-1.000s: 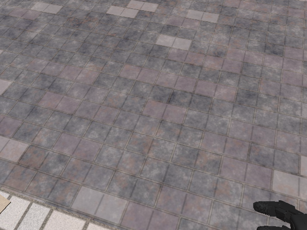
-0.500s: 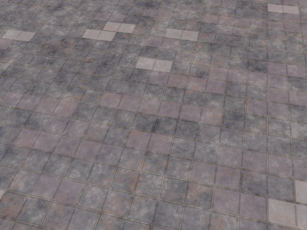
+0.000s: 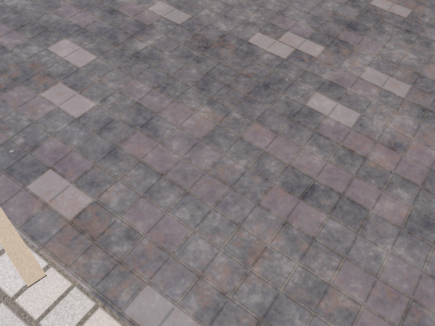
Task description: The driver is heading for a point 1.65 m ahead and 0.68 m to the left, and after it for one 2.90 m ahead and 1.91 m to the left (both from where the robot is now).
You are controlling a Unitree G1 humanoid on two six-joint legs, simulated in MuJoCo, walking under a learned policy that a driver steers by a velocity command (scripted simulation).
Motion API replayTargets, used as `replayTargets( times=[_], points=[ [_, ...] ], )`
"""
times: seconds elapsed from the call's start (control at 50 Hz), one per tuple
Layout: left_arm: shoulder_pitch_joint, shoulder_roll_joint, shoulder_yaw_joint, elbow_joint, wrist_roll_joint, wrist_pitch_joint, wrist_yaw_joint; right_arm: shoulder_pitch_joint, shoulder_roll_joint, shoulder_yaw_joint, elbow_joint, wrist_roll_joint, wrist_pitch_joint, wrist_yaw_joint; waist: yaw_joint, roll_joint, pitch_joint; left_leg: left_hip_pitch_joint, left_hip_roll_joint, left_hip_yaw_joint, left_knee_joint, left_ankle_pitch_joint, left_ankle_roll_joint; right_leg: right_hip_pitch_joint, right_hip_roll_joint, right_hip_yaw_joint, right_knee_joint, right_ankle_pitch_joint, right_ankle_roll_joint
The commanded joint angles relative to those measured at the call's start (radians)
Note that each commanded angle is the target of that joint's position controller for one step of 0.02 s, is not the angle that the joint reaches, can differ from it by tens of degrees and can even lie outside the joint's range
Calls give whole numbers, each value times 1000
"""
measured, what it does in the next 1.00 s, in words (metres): steps on the spot, turning left: right foot, then left foot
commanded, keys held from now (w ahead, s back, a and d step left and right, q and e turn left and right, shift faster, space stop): q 0.94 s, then no key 0.06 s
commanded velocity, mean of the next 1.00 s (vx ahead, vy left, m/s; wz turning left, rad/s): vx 0.00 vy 0.00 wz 0.59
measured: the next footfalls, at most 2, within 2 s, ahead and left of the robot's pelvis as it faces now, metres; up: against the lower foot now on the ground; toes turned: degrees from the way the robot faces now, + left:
right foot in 0.40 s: +0.07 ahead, -0.11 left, +0.00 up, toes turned +19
left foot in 0.84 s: -0.05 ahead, +0.08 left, +0.00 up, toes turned +30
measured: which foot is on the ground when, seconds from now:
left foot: down 0.00-0.40, up 0.42-0.82, down 0.84-1.00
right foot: up 0.00-0.38, down 0.40-0.84, up 0.86-1.00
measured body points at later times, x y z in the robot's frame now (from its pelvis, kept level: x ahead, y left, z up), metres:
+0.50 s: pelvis -0.01 -0.03 +0.00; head +0.03 -0.05 +0.45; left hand +0.06 +0.27 -0.08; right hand +0.18 -0.28 -0.12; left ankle -0.04 +0.07 -0.68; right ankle +0.03 -0.12 -0.74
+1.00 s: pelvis -0.04 +0.00 +0.00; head -0.03 +0.05 +0.45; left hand -0.11 +0.29 -0.13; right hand +0.23 -0.16 -0.08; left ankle -0.08 +0.06 -0.74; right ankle +0.03 -0.13 -0.67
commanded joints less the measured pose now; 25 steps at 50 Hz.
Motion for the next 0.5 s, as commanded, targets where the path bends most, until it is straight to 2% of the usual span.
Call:
replayTargets(
  times=[0.02,0.06,0.12,0.22,0.32,0.36,0.38,0.4,0.42,0.44,0.46,0.48,0.5],
  points=[
    [20,97,26,-53,6,-15,-9,-27,-157,-42,-71,10,-17,-11,3,154,-98,135,215,-243,-165,527,142,-94,13,44,102,58,11],
    [-1,80,22,-64,0,-10,-10,9,-168,-48,-64,12,-20,-9,-12,135,-103,168,217,-270,-163,495,148,-114,15,51,72,64,17],
    [-35,75,17,-81,-1,-3,-5,46,-175,-52,-59,6,-19,-12,-36,162,-82,184,218,-329,-167,395,161,-131,22,62,-20,51,20],
    [-71,72,8,-107,-6,-11,2,61,-198,-62,-64,-6,-14,-10,-52,164,-82,135,213,-417,-143,342,176,-50,50,75,-154,14,5],
    [-42,76,0,-121,-22,-26,11,13,-206,-69,-74,-9,-8,1,-29,178,-100,65,181,-503,-108,415,140,121,96,81,-321,0,-26],
    [22,69,-3,-108,-22,-37,22,-35,-197,-67,-79,2,-6,1,19,168,-101,2,136,-511,-78,357,84,267,102,79,-528,100,-39],
    [53,88,2,-100,-14,-45,32,-48,-175,-61,-84,11,-9,-3,36,135,-101,-74,90,-483,-36,229,32,374,51,113,-664,175,-51],
    [39,165,13,-114,0,-49,43,9,-102,-44,-89,14,-14,-5,-3,-55,-119,-181,-11,-344,136,-93,-31,463,-177,325,-766,119,-104],
    [-39,244,27,-143,1,-41,35,49,-119,-51,-91,0,-14,-15,-28,-187,-78,-313,-164,-123,330,-323,-62,390,-361,543,-791,247,-221],
    [-13,199,23,-137,3,-37,25,32,-188,-67,-81,-27,-9,-15,-19,-108,-72,-282,-71,-113,513,-316,-72,313,-377,495,-757,340,-285],
    [-56,126,2,-144,-4,-38,18,35,-191,-74,-61,-21,-5,-7,-42,-55,-49,-264,-56,-117,583,-257,-74,275,-310,394,-744,376,-271],
    [-100,94,-6,-152,-4,-38,15,55,-178,-73,-42,-16,2,2,-59,-47,-28,-254,-50,-103,639,-199,-83,254,-239,285,-735,399,-239],
    [-120,91,-8,-157,-2,-40,20,68,-171,-72,-35,-12,9,14,-66,-83,-40,-268,-46,-85,680,-155,-92,282,-195,219,-723,426,-218]
  ],
)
